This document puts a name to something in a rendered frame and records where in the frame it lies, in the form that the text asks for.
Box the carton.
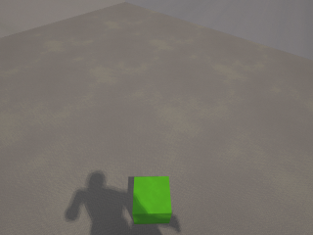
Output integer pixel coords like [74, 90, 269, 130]
[132, 176, 172, 224]

